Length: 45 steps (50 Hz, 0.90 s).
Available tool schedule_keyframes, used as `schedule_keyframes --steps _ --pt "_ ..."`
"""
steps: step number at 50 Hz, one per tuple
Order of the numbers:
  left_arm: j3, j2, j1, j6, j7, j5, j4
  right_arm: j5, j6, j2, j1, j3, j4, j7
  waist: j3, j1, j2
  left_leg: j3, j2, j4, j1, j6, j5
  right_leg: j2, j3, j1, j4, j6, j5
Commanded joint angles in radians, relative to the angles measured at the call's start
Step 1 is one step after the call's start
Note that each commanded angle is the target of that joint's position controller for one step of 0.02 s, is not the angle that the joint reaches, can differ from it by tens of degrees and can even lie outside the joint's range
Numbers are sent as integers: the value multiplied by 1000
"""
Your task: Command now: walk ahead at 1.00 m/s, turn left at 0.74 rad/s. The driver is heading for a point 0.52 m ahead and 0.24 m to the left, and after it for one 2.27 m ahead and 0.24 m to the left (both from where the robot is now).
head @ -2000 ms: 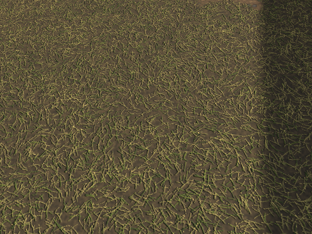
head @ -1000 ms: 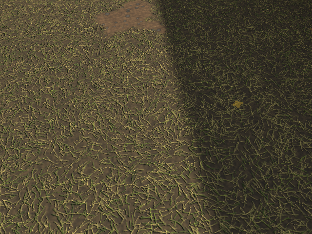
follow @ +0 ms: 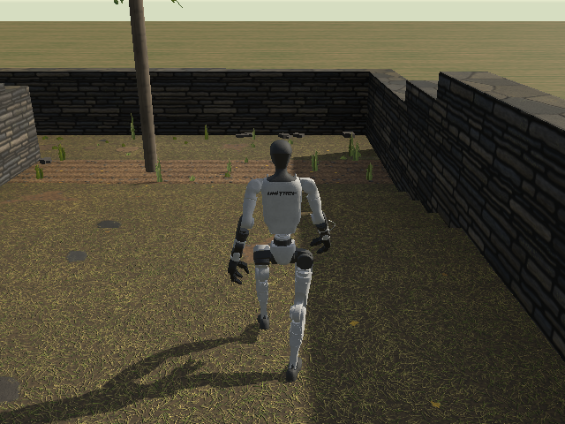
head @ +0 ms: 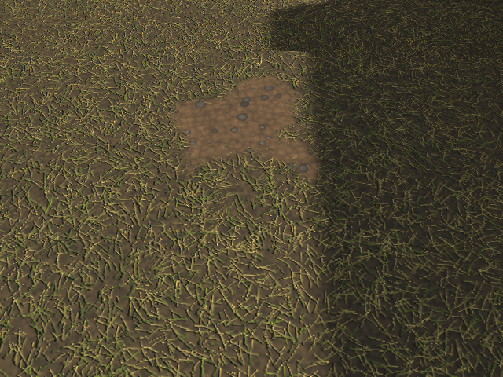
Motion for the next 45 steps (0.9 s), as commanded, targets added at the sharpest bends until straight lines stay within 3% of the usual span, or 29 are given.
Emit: schedule_keyframes --steps 1,3,4,5,6,7,8,9,10,11,14,17,20,23,24,25,26,27,28,29,30,31,32,34,37,40,43,44,45 --pt "15 143 -35 -15 28 -6 -66 -4 -18 -32 -75 4 -60 14 85 -47 -73 135 -106 -145 243 36 92 -241 -47 -175 -13 35 1141" --pt "31 205 -53 19 57 5 -90 -1 -16 -83 58 -12 -20 6 -27 -130 -140 156 -184 -164 386 58 -16 -275 -47 -70 210 49 1467" --pt "41 231 -94 41 65 14 -109 0 -14 -125 221 -31 24 -2 -111 -219 -160 143 -216 -151 554 76 -81 -292 -36 -89 423 45 1540" --pt "49 247 -157 60 66 25 -133 -1 -10 -173 447 -60 91 -16 -202 -323 -160 83 -215 -158 767 116 -154 -308 -8 -171 712 29 1492" --pt "56 243 -195 68 52 29 -135 4 -4 -209 559 -90 124 -39 -210 -365 -88 -21 -171 -230 919 159 -245 -224 -10 -328 1097 17 999" --pt "15 74 -221 46 30 46 -190 13 9 -269 466 -108 127 -54 -113 -223 192 -265 -36 -168 1014 197 -61 -52 52 -709 1453 33 -89" --pt "0 66 -160 22 20 -1 -306 -15 19 -353 412 -130 85 -54 -324 -144 251 -792 134 -399 1272 432 -309 -12 264 -1034 1629 62 -169" --pt "-9 111 -230 -3 22 13 -309 -18 19 -286 379 -128 58 -62 -256 -163 22 -916 168 -585 1207 389 -508 -79 333 -1108 1533 37 -74" --pt "-6 134 -269 -12 18 13 -304 -14 14 -211 349 -112 72 -67 -107 -118 -108 -831 139 -627 1017 326 -514 -127 334 -1072 1399 33 1" --pt "-10 122 -296 -5 19 29 -309 -9 3 -183 320 -103 81 -69 -35 -68 -151 -739 93 -628 858 290 -404 -156 327 -1006 1311 46 2" --pt "-23 96 -293 62 9 65 -322 11 -40 -151 283 -82 66 -74 32 7 -148 -538 -24 -649 552 251 -247 -216 301 -847 1109 103 -29" --pt "-44 68 -485 72 -8 49 -413 11 -59 -177 301 -91 58 -69 88 -43 -84 -443 -108 -688 416 213 -96 -209 230 -770 798 124 187" --pt "-53 55 -564 65 -11 25 -447 22 -53 -191 368 -106 72 -56 51 -120 -25 -416 -134 -628 513 135 190 -138 195 -690 553 94 442" --pt "-48 78 -540 49 9 26 -459 24 -35 -199 413 -113 88 -64 -19 -138 10 -418 -156 -441 640 39 500 -40 194 -549 382 57 464" --pt "-33 115 -474 44 22 25 -445 20 -36 -215 399 -118 83 -70 -71 -104 38 -446 -163 -331 650 1 546 -13 216 -436 352 53 458" --pt "-14 164 -348 36 35 18 -416 19 -39 -240 343 -124 65 -73 -130 -21 51 -463 -176 -156 624 -30 501 -34 256 -290 314 46 503" --pt "32 207 -213 6 44 -45 -408 69 -29 -91 296 -84 33 -77 -287 91 -9 -479 -191 99 501 -90 140 -159 382 18 317 14 620" --pt "25 226 -49 6 46 -30 -359 13 -19 12 292 -43 -4 -84 -412 110 -156 -348 -270 383 298 -114 -770 -402 523 268 524 -15 1044" --pt "22 240 -24 16 30 27 -377 25 -25 -40 468 -46 -27 -83 -564 28 -352 -326 -280 650 190 -152 -863 -602 819 362 514 -155 1363" --pt "46 254 -102 29 23 14 -375 56 -20 -117 489 -56 -39 -82 -571 8 -364 -321 -207 764 118 -186 -730 -613 932 303 424 -253 1057" --pt "41 181 -196 40 28 8 -391 66 -5 -146 389 -59 -48 -86 -446 13 -256 -252 -147 731 71 -199 -644 -517 829 163 348 -243 778" --pt "19 121 -259 45 25 4 -387 54 12 -136 309 -58 -49 -92 -296 1 -129 -197 -122 710 79 -201 -604 -443 724 -28 293 -218 714" --pt "8 114 -273 41 16 -4 -369 35 20 -116 271 -54 -59 -94 -183 -22 -63 -191 -109 668 121 -192 -592 -404 673 -212 237 -222 752" --pt "12 118 -302 29 1 -20 -329 13 16 -66 245 -40 -93 -88 -92 -78 -58 -184 -56 428 195 -159 -594 -332 554 -389 194 -202 816" --pt "46 187 -323 48 9 -30 -309 3 -18 -15 164 -10 -117 -88 -146 -71 -111 -116 -98 -3 404 -171 -402 -235 417 -495 194 -187 965" --pt "69 236 -308 75 24 -48 -311 22 -6 -81 122 -24 -125 -83 -188 -83 -144 -155 -130 -170 512 -172 -221 -250 471 -493 217 -159 754" --pt "67 202 -308 91 33 -58 -324 4 6 -128 95 -48 -144 -89 -148 -112 -128 -170 -115 -345 673 -128 -66 -181 526 -602 297 -62 388" --pt "56 154 -285 92 30 -50 -325 -9 8 -157 116 -60 -149 -97 -139 -118 -85 -208 -30 -396 746 -84 6 -122 503 -676 400 -15 203" --pt "37 78 -199 92 22 -31 -331 -26 17 -220 152 -71 -163 -112 -216 -83 139 -411 238 -391 880 20 292 -25 391 -795 681 45 -236"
